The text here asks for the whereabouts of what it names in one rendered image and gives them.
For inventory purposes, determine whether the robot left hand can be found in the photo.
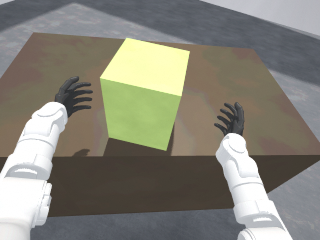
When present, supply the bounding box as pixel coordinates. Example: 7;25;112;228
54;76;93;118

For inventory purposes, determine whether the pedestal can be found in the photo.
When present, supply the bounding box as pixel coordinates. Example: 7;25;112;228
0;32;320;217

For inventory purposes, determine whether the carton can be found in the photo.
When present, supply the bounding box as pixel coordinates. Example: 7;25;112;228
100;38;190;151

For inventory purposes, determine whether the robot right upper arm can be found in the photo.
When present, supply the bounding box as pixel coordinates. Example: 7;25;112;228
237;227;292;240

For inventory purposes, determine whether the robot left upper arm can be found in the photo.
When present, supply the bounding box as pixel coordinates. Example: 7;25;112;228
0;176;52;240

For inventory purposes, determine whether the right robot forearm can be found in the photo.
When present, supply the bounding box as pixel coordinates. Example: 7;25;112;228
215;133;293;240

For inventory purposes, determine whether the left robot forearm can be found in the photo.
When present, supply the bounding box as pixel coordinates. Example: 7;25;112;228
0;102;68;184

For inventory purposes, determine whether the robot right hand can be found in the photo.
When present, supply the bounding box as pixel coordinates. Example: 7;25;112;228
214;102;245;137

